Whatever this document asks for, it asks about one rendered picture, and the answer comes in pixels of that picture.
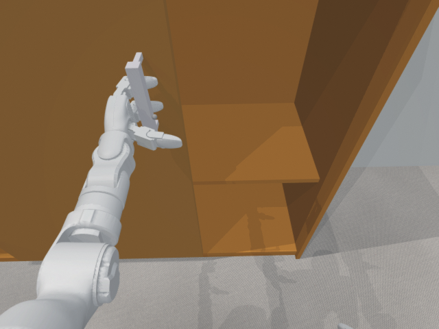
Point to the robot left upper arm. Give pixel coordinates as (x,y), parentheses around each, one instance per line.
(75,280)

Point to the robot left forearm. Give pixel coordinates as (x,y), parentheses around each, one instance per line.
(97,214)

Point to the handle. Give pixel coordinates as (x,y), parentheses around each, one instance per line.
(140,93)

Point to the left robot hand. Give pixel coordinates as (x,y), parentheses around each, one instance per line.
(120,114)

